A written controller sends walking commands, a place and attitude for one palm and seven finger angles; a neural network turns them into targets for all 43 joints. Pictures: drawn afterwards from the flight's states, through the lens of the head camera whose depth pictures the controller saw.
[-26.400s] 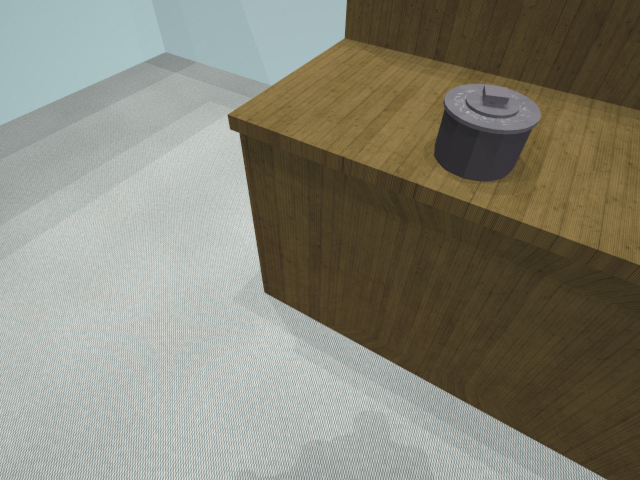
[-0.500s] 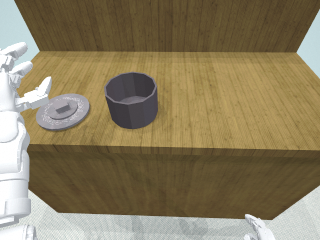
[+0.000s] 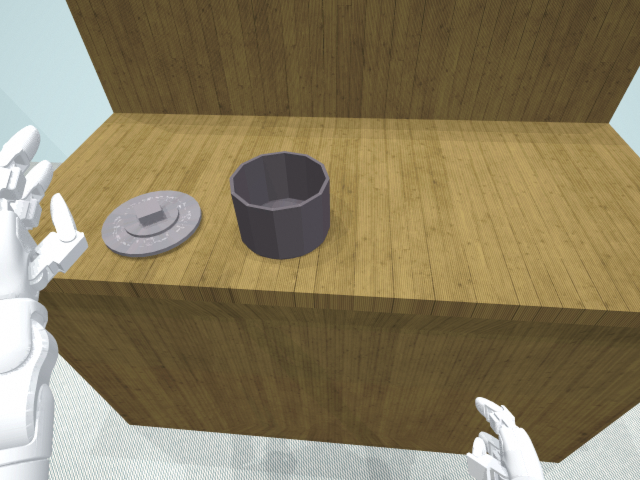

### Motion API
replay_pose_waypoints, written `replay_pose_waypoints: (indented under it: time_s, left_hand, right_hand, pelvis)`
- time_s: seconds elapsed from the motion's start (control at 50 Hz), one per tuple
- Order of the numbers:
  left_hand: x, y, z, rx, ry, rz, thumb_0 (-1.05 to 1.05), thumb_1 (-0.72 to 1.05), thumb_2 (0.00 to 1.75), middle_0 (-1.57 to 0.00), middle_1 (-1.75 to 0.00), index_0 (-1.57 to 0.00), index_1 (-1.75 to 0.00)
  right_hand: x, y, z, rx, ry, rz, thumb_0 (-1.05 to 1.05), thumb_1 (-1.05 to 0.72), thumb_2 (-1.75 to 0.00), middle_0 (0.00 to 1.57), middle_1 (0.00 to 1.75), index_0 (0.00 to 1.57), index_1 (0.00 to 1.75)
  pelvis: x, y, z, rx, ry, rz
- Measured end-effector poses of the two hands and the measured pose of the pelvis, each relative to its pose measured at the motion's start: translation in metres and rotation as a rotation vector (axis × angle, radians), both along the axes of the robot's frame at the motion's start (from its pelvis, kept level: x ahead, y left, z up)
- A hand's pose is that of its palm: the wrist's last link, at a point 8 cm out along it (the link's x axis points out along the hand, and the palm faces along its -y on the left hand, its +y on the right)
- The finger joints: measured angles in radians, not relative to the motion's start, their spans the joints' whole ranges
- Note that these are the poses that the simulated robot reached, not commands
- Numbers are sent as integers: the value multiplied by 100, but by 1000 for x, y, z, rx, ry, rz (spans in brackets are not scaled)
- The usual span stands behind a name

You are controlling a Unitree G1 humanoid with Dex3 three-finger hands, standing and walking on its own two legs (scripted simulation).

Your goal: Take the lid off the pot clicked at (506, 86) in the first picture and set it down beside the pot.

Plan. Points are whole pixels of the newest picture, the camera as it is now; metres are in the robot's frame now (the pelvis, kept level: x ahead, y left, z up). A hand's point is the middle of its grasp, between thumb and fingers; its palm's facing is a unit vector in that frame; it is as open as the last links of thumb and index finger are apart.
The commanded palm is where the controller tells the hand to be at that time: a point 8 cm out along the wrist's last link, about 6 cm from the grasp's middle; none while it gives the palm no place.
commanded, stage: draw the hand back to the body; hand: left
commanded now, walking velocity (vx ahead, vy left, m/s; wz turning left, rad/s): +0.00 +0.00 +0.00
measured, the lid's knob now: (148, 210) +0.52 +0.38 +0.03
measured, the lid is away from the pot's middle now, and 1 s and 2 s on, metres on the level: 0.25 0.25 0.25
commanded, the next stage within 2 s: step back with the hand held close in 0.62 s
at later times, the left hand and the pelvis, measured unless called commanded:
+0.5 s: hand (23, 329) +0.17 +0.27 +0.21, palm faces +0.44 -0.84 -0.33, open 7.4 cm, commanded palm +0.11 +0.31 +0.21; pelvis -0.02 +0.03 +0.00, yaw +0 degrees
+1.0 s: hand (8, 344) +0.16 +0.29 +0.19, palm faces +0.35 -0.83 -0.44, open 7.4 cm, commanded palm +0.10 +0.34 +0.21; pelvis -0.04 +0.06 -0.01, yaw +0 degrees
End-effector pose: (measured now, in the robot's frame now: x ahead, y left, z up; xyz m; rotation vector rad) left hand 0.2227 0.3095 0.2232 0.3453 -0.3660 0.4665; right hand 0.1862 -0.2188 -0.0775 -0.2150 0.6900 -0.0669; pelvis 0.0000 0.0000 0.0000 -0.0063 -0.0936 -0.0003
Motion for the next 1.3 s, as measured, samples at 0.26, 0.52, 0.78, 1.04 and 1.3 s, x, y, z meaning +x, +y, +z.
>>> replay_pose_waypoints:
  time_s: [0.26, 0.52, 0.78, 1.04, 1.3]
  left_hand:
    - [-48, -2, -3, 61, -2, -39, 1, 89, 90, -20, -30, -21, -31]
    - [-97, 0, -8, 98, 22, -55, 1, 89, 90, -21, -30, -21, -31]
    - [-109, 13, -3, 124, -15, -31, 1, 89, 90, -21, -30, -21, -31]
    - [-99, 21, -19, 226, 95, -165, 1, 88, 90, -21, -30, -21, -31]
    - [-153, 25, -2, 321, -2, -103, 1, 88, 90, -21, -30, -21, -31]
  right_hand:
    - [-10, 18, 3, 2, -24, 13, 2, -90, -90, 21, 30, 20, 30]
    - [-14, 40, 11, -5, -65, 48, 2, -90, -90, 21, 30, 20, 30]
    - [-19, 58, 13, -2, -76, 74, 2, -90, -90, 21, 30, 20, 30]
    - [-57, 40, 11, -69, 19, -74, 2, -90, -90, 21, 30, 20, 30]
    - [-103, 48, -5, -39, 28, -75, 2, -90, -90, 21, 30, 20, 30]
  pelvis:
    - [-7, 14, 0, -5, -21, -4]
    - [-17, 29, 0, -14, -37, 1]
    - [-26, 38, -2, -22, -30, 9]
    - [-39, 61, -7, -24, 60, -8]
    - [-75, 61, -16, -39, 58, 12]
